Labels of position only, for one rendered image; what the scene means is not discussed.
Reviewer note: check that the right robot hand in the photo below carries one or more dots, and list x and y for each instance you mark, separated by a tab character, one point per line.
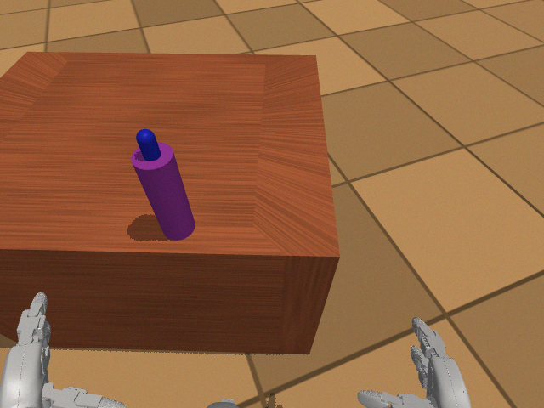
438	374

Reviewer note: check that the left robot hand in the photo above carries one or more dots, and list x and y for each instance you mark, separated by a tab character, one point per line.
24	380

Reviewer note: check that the bottle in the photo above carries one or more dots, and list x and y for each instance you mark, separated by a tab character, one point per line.
158	172

